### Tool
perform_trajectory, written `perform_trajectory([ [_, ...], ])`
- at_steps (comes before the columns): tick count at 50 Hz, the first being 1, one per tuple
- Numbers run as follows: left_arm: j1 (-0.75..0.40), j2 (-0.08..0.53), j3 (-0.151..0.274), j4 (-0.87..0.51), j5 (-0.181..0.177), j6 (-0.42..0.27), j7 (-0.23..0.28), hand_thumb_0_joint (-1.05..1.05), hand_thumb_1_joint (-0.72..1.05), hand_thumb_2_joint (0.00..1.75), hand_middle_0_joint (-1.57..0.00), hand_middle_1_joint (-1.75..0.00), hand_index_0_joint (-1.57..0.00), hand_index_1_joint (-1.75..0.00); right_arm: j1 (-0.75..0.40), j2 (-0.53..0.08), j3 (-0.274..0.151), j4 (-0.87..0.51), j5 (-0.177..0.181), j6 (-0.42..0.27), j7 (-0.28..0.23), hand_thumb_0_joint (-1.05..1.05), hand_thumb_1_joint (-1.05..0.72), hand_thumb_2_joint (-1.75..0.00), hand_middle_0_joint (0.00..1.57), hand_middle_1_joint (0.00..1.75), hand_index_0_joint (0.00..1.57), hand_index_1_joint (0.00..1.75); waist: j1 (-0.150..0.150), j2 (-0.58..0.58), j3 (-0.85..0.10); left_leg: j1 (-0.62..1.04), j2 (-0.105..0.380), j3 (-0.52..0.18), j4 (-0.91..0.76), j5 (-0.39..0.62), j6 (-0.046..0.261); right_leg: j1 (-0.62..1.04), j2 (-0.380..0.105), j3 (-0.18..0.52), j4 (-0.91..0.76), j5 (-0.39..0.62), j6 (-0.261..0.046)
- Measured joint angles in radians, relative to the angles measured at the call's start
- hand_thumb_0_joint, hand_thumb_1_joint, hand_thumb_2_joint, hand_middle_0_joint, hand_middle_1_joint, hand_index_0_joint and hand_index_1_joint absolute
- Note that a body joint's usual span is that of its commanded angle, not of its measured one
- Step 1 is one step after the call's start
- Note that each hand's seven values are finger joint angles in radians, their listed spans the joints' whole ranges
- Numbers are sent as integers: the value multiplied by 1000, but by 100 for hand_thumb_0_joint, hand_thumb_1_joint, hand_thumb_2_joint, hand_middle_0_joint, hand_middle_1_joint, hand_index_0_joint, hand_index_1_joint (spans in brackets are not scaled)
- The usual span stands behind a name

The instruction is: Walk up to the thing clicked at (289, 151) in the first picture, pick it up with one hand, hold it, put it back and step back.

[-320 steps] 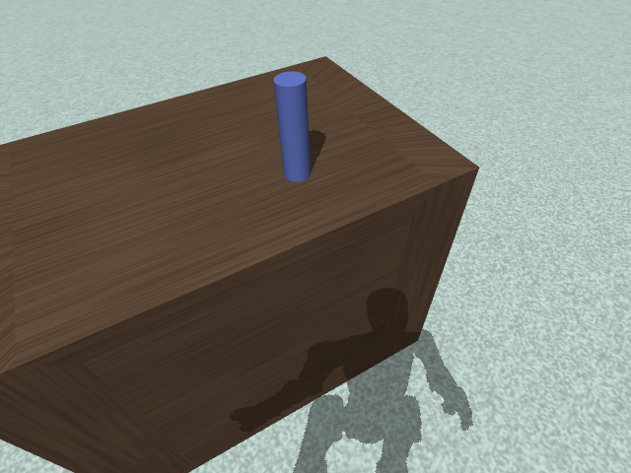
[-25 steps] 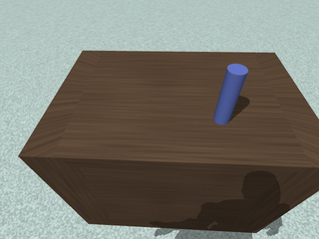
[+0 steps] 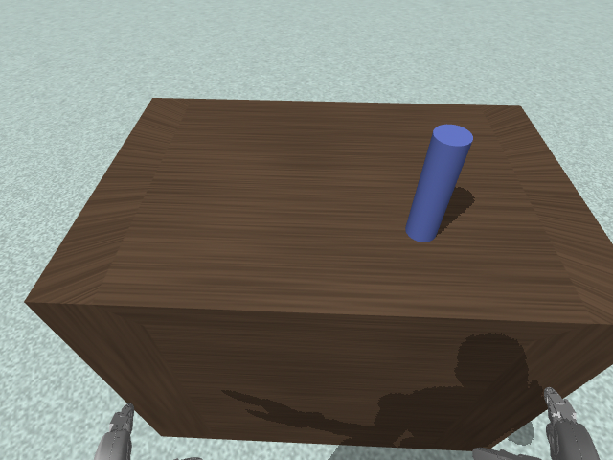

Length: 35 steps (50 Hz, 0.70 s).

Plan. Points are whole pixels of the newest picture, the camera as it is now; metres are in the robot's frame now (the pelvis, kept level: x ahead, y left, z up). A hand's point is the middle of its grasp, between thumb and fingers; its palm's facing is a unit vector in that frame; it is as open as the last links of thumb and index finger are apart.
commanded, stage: rise first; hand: right
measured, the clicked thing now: (434, 188) +0.52 -0.18 +0.07
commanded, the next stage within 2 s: go down in 1.32 s
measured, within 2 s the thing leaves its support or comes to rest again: neither
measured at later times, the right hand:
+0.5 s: hand (569, 413) +0.19 -0.27 +0.03, palm faces +0.31 +0.88 -0.35, open 17.7 cm
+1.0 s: hand out of the picture +0.17 -0.27 +0.10, palm faces +0.37 +0.84 -0.40, open 17.7 cm
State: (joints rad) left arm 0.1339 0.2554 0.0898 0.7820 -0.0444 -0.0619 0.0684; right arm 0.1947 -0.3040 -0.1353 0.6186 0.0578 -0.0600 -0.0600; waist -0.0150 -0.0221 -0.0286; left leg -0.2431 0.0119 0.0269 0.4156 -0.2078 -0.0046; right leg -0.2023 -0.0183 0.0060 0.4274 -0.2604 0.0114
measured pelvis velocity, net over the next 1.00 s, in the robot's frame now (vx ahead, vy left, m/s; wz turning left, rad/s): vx -0.01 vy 0.00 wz -0.02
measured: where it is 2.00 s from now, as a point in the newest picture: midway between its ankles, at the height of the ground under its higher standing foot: outside the picture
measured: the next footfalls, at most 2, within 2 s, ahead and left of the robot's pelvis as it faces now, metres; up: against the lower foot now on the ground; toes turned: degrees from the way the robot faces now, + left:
none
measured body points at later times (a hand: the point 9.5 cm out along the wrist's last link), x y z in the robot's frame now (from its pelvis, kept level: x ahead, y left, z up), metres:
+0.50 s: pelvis +0.01 -0.01 +0.00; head +0.00 +0.01 +0.45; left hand +0.17 +0.26 -0.08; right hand +0.17 -0.31 +0.05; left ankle +0.00 +0.12 -0.74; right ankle -0.02 -0.13 -0.74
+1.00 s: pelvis -0.01 +0.00 +0.00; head -0.02 +0.02 +0.45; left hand +0.15 +0.25 -0.08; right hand +0.15 -0.31 +0.12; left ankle +0.00 +0.12 -0.74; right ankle -0.02 -0.13 -0.74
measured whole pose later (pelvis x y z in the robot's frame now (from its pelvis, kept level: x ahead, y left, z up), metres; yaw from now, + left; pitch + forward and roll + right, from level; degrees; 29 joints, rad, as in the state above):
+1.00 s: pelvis -0.01 +0.00 +0.00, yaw -1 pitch -4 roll +0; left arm 0.28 0.22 0.14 0.57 -0.02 -0.11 0.04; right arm 0.45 -0.32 -0.30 -0.14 0.05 -0.21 -0.03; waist -0.06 -0.05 0.04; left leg -0.13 0.03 0.04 0.41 -0.21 -0.01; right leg -0.09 0.00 0.02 0.40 -0.24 0.01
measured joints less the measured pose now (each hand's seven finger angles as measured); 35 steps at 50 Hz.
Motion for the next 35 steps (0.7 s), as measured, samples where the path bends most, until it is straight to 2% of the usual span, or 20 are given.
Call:
perform_trajectory([
  [7,94,-28,-32,-165,3,0,14,0,-23,11,-6,-6,-5,-6,104,7,2,-232,-3,5,-11,0,27,-11,5,6,6,6,-14,-8,22,41,5,2,-6,-9,-2,44,5,2,-14,-3,-3],
  [13,117,-39,-41,-243,14,-9,14,0,-42,6,-6,-6,-6,-6,150,6,-31,-407,-7,-14,-13,-1,47,-6,4,6,5,6,-22,-7,28,77,8,7,-12,-16,-4,79,8,6,-24,-6,-4],
  [19,151,-35,-7,-266,12,-9,-7,0,-49,4,-6,-6,-6,-6,209,0,-70,-523,0,-22,6,-1,56,-4,4,6,5,6,-25,-11,17,100,12,9,-15,-23,-8,101,12,8,-26,-12,-7],
  [24,153,-20,26,-224,12,-5,-14,-1,-52,3,-6,-5,-5,-5,233,8,-83,-595,-1,-27,15,-1,58,-3,4,6,5,6,-31,-16,38,107,14,5,-12,-22,-9,109,14,4,-23,-13,-9],
  [30,145,-29,28,-219,20,-2,-15,-1,-53,4,-6,-5,-5,-6,245,0,-90,-672,-8,-63,18,-2,59,-3,4,6,5,6,-30,-13,56,109,13,5,-13,-14,-8,110,13,5,-22,-6,-8],
  [35,134,-32,42,-212,24,-13,-16,-1,-54,4,-6,-5,-5,-6,248,-14,-119,-701,-8,-86,19,-2,60,-3,4,6,5,6,-33,-15,55,112,13,8,-13,-10,-7,111,12,7,-21,-2,-7],
])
